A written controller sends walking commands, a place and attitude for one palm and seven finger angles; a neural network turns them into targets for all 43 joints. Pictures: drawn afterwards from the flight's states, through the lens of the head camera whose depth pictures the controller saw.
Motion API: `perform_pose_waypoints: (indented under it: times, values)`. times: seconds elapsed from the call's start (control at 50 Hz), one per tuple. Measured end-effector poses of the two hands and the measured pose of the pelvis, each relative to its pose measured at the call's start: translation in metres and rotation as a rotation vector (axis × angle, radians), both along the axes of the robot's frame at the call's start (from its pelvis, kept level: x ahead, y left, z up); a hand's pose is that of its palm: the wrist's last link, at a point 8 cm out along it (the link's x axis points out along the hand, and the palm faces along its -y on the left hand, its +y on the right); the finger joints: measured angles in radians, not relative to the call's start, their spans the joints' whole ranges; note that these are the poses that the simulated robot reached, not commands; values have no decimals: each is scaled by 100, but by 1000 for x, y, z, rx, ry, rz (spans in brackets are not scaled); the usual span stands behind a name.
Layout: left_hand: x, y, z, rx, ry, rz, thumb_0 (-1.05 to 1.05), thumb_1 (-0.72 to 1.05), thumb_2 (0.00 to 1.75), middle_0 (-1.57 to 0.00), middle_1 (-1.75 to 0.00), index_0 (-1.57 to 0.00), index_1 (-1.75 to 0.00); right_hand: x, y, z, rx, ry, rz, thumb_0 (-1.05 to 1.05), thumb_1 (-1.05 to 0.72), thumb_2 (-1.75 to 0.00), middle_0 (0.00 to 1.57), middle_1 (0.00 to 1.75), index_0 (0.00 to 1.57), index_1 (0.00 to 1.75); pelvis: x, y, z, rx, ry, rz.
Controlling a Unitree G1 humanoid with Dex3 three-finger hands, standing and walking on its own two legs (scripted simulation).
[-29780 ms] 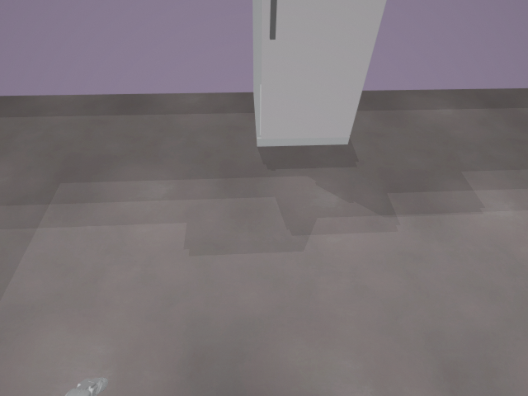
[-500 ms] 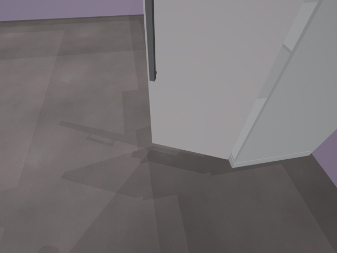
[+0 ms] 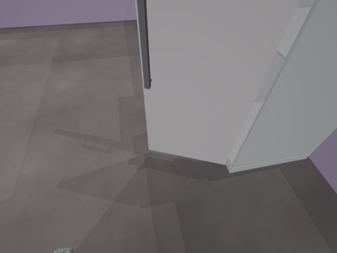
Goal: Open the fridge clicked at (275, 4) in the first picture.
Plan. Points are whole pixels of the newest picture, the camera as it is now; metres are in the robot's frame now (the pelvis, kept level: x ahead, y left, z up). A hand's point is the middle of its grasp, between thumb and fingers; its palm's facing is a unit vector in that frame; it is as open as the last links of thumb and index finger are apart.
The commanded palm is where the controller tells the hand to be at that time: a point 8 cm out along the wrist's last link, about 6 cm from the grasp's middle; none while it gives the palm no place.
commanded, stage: look to check the result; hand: left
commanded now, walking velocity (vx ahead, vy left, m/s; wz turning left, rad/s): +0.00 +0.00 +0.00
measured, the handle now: (146, 42) +0.81 +0.13 +0.09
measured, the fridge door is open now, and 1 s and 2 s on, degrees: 66 66 66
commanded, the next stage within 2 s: stand and wait in 0.54 s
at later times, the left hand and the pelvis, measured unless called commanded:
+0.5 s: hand out of the picture +0.10 +0.23 -0.16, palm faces -0.04 -0.94 -0.34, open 7.4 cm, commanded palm none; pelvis +0.02 -0.02 +0.00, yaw +0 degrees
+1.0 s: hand out of the picture +0.11 +0.22 -0.16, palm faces -0.04 -0.94 -0.33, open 7.4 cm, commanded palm none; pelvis +0.03 -0.03 +0.00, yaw -1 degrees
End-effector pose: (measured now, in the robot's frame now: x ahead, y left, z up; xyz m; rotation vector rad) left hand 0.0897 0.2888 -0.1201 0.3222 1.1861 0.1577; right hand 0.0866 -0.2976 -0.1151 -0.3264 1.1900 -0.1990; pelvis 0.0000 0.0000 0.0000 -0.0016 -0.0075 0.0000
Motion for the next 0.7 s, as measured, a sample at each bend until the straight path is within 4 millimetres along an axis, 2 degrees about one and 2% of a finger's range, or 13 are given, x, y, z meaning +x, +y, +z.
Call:
perform_pose_waypoints:
  times: [0.3, 0.7]
  values:
    - [-11, -6, -4, 11, 85, 32, 1, 90, 90, -20, -30, -20, -30, -4, -3, -9, 16, 79, -16, 1, -90, -89, 20, 30, 20, 30, 16, -10, 1, 3, 5, 2]
    - [17, -19, 0, 16, 32, 16, 1, 90, 90, -20, -30, -20, -30, 17, -14, -8, 18, 37, -17, 1, -90, -89, 20, 30, 20, 30, 27, -21, 0, 7, 5, -5]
